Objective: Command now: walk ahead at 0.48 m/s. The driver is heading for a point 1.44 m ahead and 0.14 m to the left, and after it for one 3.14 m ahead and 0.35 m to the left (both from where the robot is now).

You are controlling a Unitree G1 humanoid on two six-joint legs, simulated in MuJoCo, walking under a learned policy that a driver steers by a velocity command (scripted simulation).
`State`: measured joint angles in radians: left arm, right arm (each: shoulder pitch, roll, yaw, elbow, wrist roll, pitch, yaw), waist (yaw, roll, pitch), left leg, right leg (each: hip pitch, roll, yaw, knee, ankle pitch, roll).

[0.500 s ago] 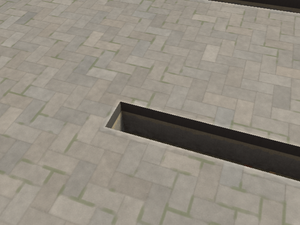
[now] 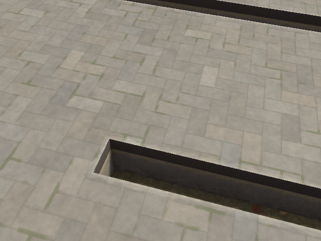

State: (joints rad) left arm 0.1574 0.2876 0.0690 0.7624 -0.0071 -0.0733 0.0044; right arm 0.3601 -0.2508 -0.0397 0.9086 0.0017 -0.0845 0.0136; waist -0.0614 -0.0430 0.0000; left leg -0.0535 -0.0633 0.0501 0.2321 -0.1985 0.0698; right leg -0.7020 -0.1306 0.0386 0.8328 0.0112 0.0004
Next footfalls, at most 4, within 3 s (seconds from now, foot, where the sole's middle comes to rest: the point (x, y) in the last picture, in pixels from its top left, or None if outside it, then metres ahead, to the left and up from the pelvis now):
0.24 right None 0.33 -0.15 -0.79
0.76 left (130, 217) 0.62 0.10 -0.79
1.48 right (198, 137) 1.05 -0.26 -0.79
2.06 left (138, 103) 1.30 0.06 -0.79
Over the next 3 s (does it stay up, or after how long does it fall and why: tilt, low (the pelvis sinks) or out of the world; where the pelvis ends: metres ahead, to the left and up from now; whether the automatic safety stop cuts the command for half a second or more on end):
stays up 1.50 0.08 -0.02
